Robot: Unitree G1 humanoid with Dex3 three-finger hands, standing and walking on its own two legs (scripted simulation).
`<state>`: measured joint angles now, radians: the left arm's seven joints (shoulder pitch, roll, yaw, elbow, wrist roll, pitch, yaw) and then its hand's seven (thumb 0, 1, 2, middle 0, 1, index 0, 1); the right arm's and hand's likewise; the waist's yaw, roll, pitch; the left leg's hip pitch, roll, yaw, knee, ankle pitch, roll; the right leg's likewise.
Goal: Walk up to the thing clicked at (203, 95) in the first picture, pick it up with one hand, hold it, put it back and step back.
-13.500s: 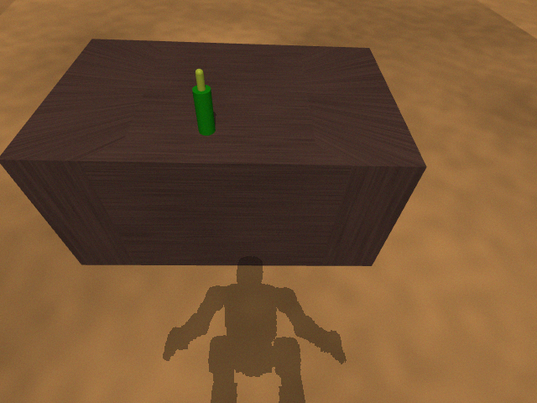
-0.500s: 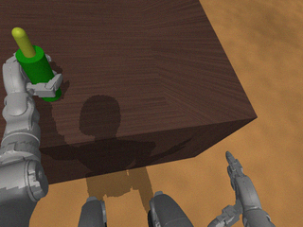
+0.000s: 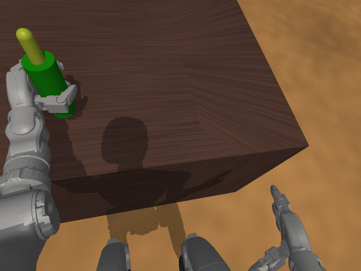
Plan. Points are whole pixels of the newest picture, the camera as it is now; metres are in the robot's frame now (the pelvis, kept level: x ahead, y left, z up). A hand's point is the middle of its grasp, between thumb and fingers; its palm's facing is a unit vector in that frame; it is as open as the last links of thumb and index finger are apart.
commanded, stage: lift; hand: left
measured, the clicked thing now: (47, 77) +0.50 +0.20 +0.08
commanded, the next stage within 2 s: hold in 1.34 s
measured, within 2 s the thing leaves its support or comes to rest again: neither
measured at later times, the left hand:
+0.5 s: hand (51, 86) +0.46 +0.19 +0.10, palm faces +0.16 -0.99 -0.03, open 7.8 cm
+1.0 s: hand (40, 107) +0.38 +0.17 +0.16, palm faces +0.19 -0.98 -0.02, open 7.7 cm
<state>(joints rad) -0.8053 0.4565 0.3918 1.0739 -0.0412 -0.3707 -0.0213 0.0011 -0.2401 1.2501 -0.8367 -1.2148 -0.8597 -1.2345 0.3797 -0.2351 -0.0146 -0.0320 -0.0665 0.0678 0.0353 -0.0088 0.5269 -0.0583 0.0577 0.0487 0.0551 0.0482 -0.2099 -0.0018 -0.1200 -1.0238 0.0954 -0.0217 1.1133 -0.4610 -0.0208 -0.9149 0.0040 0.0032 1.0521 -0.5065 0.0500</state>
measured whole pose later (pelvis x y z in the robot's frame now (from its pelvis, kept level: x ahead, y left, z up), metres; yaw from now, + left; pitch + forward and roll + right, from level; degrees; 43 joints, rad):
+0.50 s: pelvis +0.02 +0.00 +0.02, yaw +0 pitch +16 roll -2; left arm -0.58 0.32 0.29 0.75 -0.10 -0.23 -0.01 0.00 -0.22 1.24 -0.84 -1.21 -0.86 -1.23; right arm 0.42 -0.23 -0.06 0.03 -0.03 0.08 0.01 -0.01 0.54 -0.05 0.06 0.05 0.05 0.05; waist -0.11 0.02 -0.14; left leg -0.82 0.09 0.00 0.98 -0.44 -0.02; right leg -0.72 0.00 0.02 0.92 -0.48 0.05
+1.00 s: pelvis +0.01 +0.00 +0.05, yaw +1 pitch +7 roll -1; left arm -0.29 0.21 0.19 0.31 -0.15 -0.01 0.04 0.00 -0.19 1.22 -0.84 -1.19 -0.87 -1.20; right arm 0.36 -0.22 -0.08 0.27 0.02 0.03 -0.06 -0.01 0.54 -0.05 0.06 0.05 0.05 0.05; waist -0.03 0.03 -0.10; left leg -0.57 0.07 0.02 0.82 -0.37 -0.02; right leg -0.49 -0.03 0.02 0.80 -0.43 0.05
